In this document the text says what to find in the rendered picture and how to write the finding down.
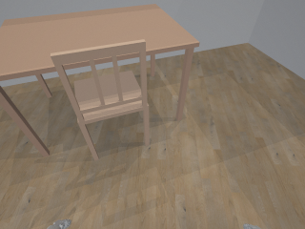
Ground table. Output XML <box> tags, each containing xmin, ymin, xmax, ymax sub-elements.
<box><xmin>0</xmin><ymin>4</ymin><xmax>200</xmax><ymax>157</ymax></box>

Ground left robot hand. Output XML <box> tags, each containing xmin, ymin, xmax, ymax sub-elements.
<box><xmin>47</xmin><ymin>219</ymin><xmax>71</xmax><ymax>229</ymax></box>

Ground chair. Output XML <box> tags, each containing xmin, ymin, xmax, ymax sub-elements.
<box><xmin>51</xmin><ymin>39</ymin><xmax>150</xmax><ymax>160</ymax></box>

